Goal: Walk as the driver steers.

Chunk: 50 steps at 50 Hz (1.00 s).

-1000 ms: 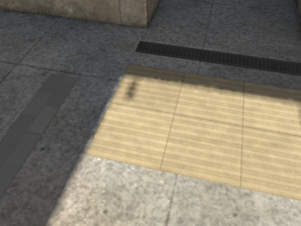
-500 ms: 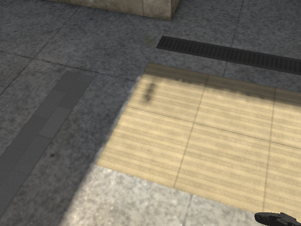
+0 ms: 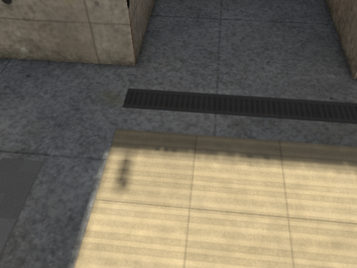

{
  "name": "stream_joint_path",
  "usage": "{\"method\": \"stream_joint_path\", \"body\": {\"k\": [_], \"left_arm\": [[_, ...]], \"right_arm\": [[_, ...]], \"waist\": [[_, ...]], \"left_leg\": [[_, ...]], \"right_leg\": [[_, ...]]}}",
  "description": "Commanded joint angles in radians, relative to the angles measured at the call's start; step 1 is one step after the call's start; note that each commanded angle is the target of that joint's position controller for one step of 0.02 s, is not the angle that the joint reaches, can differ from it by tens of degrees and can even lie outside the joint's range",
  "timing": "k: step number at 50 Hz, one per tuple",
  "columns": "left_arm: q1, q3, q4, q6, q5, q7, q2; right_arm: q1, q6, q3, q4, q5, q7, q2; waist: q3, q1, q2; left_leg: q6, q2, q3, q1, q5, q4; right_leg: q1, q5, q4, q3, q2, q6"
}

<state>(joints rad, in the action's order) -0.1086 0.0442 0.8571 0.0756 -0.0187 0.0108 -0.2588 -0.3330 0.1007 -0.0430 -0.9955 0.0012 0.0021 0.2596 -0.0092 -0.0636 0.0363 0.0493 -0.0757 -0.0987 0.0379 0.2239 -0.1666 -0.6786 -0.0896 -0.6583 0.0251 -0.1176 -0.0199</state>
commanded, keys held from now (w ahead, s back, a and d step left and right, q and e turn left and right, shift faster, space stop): w+e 0.80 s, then w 0.14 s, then no key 0.06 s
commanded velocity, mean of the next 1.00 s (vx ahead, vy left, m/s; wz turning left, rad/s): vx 0.49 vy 0.00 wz -0.49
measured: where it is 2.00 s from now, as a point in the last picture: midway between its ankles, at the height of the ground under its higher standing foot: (238, 184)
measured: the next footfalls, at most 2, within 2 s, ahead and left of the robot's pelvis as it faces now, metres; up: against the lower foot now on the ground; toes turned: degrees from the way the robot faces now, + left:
right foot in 0.14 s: +0.27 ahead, -0.14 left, +0.00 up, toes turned -7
left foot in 0.64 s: +0.59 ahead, +0.00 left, +0.00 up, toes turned -24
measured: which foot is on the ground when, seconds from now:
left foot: down 0.00-0.16, up 0.18-0.62, down 0.64-1.00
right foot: up 0.00-0.12, down 0.14-0.64, up 0.66-1.00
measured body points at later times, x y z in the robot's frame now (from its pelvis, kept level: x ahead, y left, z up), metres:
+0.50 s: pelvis +0.30 -0.06 +0.00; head +0.33 -0.09 +0.45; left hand +0.41 +0.20 -0.11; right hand +0.44 -0.36 -0.09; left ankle +0.53 +0.07 -0.69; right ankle +0.23 -0.13 -0.74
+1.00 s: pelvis +0.57 -0.11 +0.00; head +0.60 -0.13 +0.45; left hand +0.87 -0.01 -0.08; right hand +0.42 -0.36 -0.12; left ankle +0.55 +0.02 -0.74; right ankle +0.62 -0.33 -0.69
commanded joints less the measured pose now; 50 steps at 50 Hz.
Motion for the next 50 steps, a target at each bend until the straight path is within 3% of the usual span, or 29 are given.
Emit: {"method": "stream_joint_path", "body": {"k": [1, 3, 5, 6, 7, 8, 9, 10, 11, 12, 14, 16, 18, 21, 23, 25, 28, 30, 31, 32, 33, 34, 35, 36, 37, 39, 42, 47, 50], "left_arm": [[0.123, 0.000, -0.104, 0.011, -0.005, 0.021, -0.047], [0.139, 0.002, -0.132, 0.013, -0.004, 0.038, -0.058], [0.076, 0.019, -0.141, 0.010, -0.002, 0.048, -0.094], [-0.048, 0.042, -0.118, 0.008, -0.002, 0.048, -0.128], [-0.221, 0.078, -0.075, 0.003, -0.006, 0.039, -0.196], [-0.343, 0.114, -0.066, -0.004, -0.001, 0.025, -0.323], [-0.342, 0.095, -0.077, -0.002, -0.006, 0.025, -0.279], [-0.322, 0.074, -0.081, 0.002, 0.005, 0.022, -0.213], [-0.257, 0.065, -0.097, 0.005, 0.008, 0.018, -0.179], [-0.187, 0.056, -0.117, 0.005, 0.011, 0.019, -0.154], [-0.115, 0.044, -0.151, 0.007, 0.023, 0.017, -0.120], [-0.126, 0.051, -0.154, 0.009, 0.014, 0.008, -0.145], [-0.162, 0.061, -0.149, 0.009, 0.007, -0.008, -0.173], [-0.209, 0.065, -0.140, 0.000, 0.000, -0.023, -0.181], [-0.240, 0.067, -0.131, -0.004, -0.001, -0.025, -0.186], [-0.267, 0.068, -0.119, -0.008, -0.006, -0.026, -0.182], [-0.270, 0.069, -0.120, -0.020, -0.005, -0.036, -0.175], [-0.250, 0.068, -0.131, -0.030, -0.001, -0.038, -0.166], [-0.239, 0.055, -0.144, -0.031, 0.003, -0.035, -0.133], [-0.244, 0.033, -0.167, -0.029, 0.020, -0.031, -0.079], [-0.399, 0.014, -0.195, -0.017, -0.011, -0.027, -0.017], [-0.398, 0.030, -0.167, -0.015, -0.026, -0.031, -0.129], [-0.284, 0.047, -0.177, -0.021, -0.020, -0.031, -0.188], [-0.227, 0.050, -0.189, -0.026, -0.010, -0.034, -0.182], [-0.189, 0.052, -0.204, -0.026, 0.001, -0.032, -0.168], [-0.199, 0.049, -0.215, -0.036, -0.010, -0.020, -0.125], [-0.164, 0.037, -0.247, -0.045, -0.004, -0.017, -0.078], [-0.046, 0.018, -0.280, -0.025, 0.003, 0.002, -0.049], [0.052, 0.009, -0.310, -0.009, 0.009, 0.021, -0.035]], "right_arm": [[-0.021, -0.003, -0.032, 0.025, 0.007, -0.008, 0.158], [-0.020, -0.020, -0.038, 0.024, 0.009, -0.011, 0.169], [0.012, -0.036, -0.045, 0.042, 0.008, -0.017, 0.196], [0.031, -0.049, -0.046, 0.053, 0.004, -0.022, 0.199], [0.024, -0.054, -0.036, 0.072, -0.004, -0.030, 0.182], [-0.058, -0.031, -0.001, 0.119, -0.020, -0.018, 0.086], [-0.045, 0.013, 0.014, 0.120, -0.019, -0.002, 0.064], [0.055, 0.045, -0.011, 0.149, 0.022, 0.013, 0.153], [0.117, 0.061, -0.009, 0.171, 0.037, 0.015, 0.158], [0.140, 0.063, -0.012, 0.171, 0.020, 0.009, 0.151], [0.121, 0.037, -0.025, 0.171, -0.001, 0.001, 0.150], [0.116, 0.015, -0.024, 0.181, -0.015, -0.003, 0.121], [0.189, 0.007, -0.021, 0.212, -0.020, -0.009, 0.109], [0.306, 0.012, -0.012, 0.250, -0.015, -0.005, 0.082], [0.367, 0.016, -0.009, 0.275, -0.005, 0.001, 0.078], [0.402, 0.021, -0.013, 0.296, 0.004, 0.006, 0.096], [0.393, 0.035, -0.026, 0.306, 0.006, 0.017, 0.138], [0.305, 0.046, -0.040, 0.285, 0.005, 0.017, 0.161], [0.199, 0.051, -0.055, 0.263, -0.005, 0.011, 0.190], [0.043, 0.050, -0.069, 0.250, -0.017, 0.003, 0.246], [-0.035, 0.033, -0.090, 0.216, -0.021, 0.005, 0.320], [-0.010, 0.028, -0.070, 0.232, 0.005, 0.010, 0.219], [0.035, 0.023, -0.052, 0.249, 0.006, 0.007, 0.151], [0.087, 0.017, -0.045, 0.255, -0.004, 0.006, 0.137], [0.117, 0.012, -0.038, 0.249, -0.009, 0.006, 0.116], [0.128, 0.016, -0.035, 0.236, -0.015, 0.004, 0.106], [0.103, 0.028, -0.046, 0.207, -0.006, 0.008, 0.136], [0.083, 0.016, -0.050, 0.176, 0.008, 0.011, 0.168], [0.034, -0.004, -0.047, 0.148, 0.015, 0.005, 0.185]], "waist": [[-0.087, -0.010, -0.057], [-0.081, -0.002, -0.065], [-0.020, 0.047, -0.101], [0.054, 0.116, -0.103], [0.152, 0.186, -0.069], [0.294, 0.169, 0.138], [0.394, 0.155, 0.180], [0.302, 0.178, 0.136], [0.191, 0.158, 0.062], [0.113, 0.117, -0.030], [0.068, 0.053, -0.011], [0.052, 0.038, -0.003], [0.021, 0.052, -0.003], [0.005, 0.095, 0.023], [0.000, 0.121, 0.042], [-0.003, 0.130, 0.051], [0.002, 0.110, 0.067], [0.030, 0.062, 0.091], [0.108, 0.011, 0.077], [0.254, -0.049, -0.028], [0.356, 0.027, -0.385], [0.299, 0.005, -0.285], [0.171, -0.023, -0.176], [0.097, -0.007, -0.106], [0.039, 0.009, -0.103], [0.016, 0.039, -0.147], [0.001, 0.044, -0.120], [-0.020, 0.021, -0.096], [-0.036, -0.010, -0.098]], "left_leg": [[0.132, 0.320, 0.059, -0.007, -0.246, 0.050], [0.114, 0.345, 0.041, 0.073, -0.346, -0.015], [0.088, 0.344, 0.004, 0.098, -0.686, -0.164], [0.065, 0.319, -0.032, 0.071, -0.841, -0.339], [0.028, 0.274, -0.062, -0.068, -0.792, -0.585], [-0.043, 0.139, -0.074, -0.506, -0.371, -1.000], [-0.053, 0.004, 0.118, -0.733, 0.323, -1.191], [-0.019, 0.073, 0.210, -0.838, 0.281, -1.241], [0.000, 0.121, 0.194, -0.846, 0.193, -1.188], [-0.002, 0.158, 0.184, -0.800, 0.131, -1.091], [-0.021, 0.197, 0.189, -0.668, 0.078, -0.972], [-0.059, 0.189, 0.168, -0.639, 0.039, -0.890], [-0.094, 0.173, 0.156, -0.666, -0.063, -0.753], [-0.106, 0.127, 0.149, -0.615, -0.263, -0.505], [-0.103, 0.098, 0.142, -0.563, -0.342, -0.405], [-0.095, 0.089, 0.163, -0.548, -0.345, -0.356], [-0.069, 0.090, 0.194, -0.527, -0.251, -0.299], [-0.036, 0.081, 0.169, -0.409, -0.179, -0.265], [0.000, 0.113, 0.181, -0.234, -0.176, -0.254], [0.058, 0.280, 0.338, 0.031, -0.117, -0.279], [0.228, 0.497, 0.809, 0.345, 0.063, -0.196], [0.214, 0.504, 0.884, 0.313, 0.264, -0.150], [0.162, 0.456, 0.708, 0.189, 0.243, -0.137], [0.133, 0.412, 0.572, 0.059, 0.113, -0.120], [0.126, 0.373, 0.481, -0.036, 0.006, -0.095], [0.116, 0.330, 0.353, -0.127, -0.087, -0.044], [0.153, 0.333, 0.262, -0.151, -0.206, 0.003], [0.144, 0.296, 0.113, -0.132, -0.328, 0.023], [0.120, 0.287, 0.064, -0.114, -0.524, -0.032]], "right_leg": [[-0.015, 0.010, 0.063, -0.003, 0.018, -0.025], [-0.025, 0.105, 0.081, -0.025, 0.034, -0.051], [0.102, 0.210, 0.078, -0.088, 0.092, -0.085], [0.266, 0.210, 0.101, -0.122, 0.139, -0.110], [0.530, 0.183, 0.115, -0.067, 0.144, -0.150], [0.952, 0.298, 0.138, 0.402, -0.111, -0.318], [1.098, 0.379, 0.338, 0.811, -0.235, -0.400], [1.048, 0.388, 0.362, 0.701, -0.204, -0.338], [0.908, 0.315, 0.365, 0.552, -0.165, -0.301], [0.748, 0.211, 0.383, 0.443, -0.124, -0.279], [0.566, 0.086, 0.431, 0.348, -0.069, -0.262], [0.487, 0.009, 0.455, 0.291, -0.047, -0.274], [0.456, -0.016, 0.468, 0.249, -0.026, -0.268], [0.426, 0.071, 0.453, 0.204, 0.028, -0.216], [0.417, 0.130, 0.446, 0.219, 0.029, -0.192], [0.457, 0.161, 0.415, 0.265, 0.009, -0.183], [0.557, 0.162, 0.325, 0.351, -0.031, -0.170], [0.573, 0.099, 0.241, 0.379, -0.020, -0.151], [0.537, 0.060, 0.113, 0.347, 0.035, -0.122], [0.406, 0.208, -0.163, 0.259, 0.106, -0.084], [0.027, 0.681, -0.480, 0.141, 0.238, -0.017], [-0.099, 0.673, -0.616, 0.171, 0.149, -0.008], [-0.125, 0.575, -0.642, 0.155, 0.112, -0.002], [-0.089, 0.499, -0.621, 0.122, 0.075, 0.005], [-0.069, 0.451, -0.573, 0.118, 0.049, 0.007], [-0.001, 0.407, -0.522, 0.099, 0.012, 0.006], [-0.025, 0.360, -0.437, 0.085, 0.003, 0.014], [0.010, 0.134, -0.132, 0.035, 0.020, 0.009], [0.095, 0.064, 0.021, -0.036, 0.060, 0.004]]}}
Over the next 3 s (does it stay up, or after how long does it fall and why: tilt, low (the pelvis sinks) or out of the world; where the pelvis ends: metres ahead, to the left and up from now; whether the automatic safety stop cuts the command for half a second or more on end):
stays up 1.18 -0.39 -0.01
